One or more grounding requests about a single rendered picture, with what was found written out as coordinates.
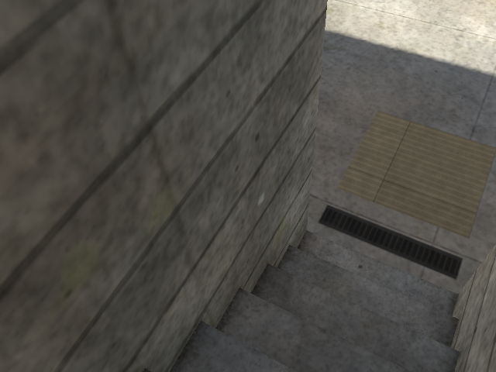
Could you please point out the stairs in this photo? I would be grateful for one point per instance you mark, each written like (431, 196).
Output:
(327, 308)

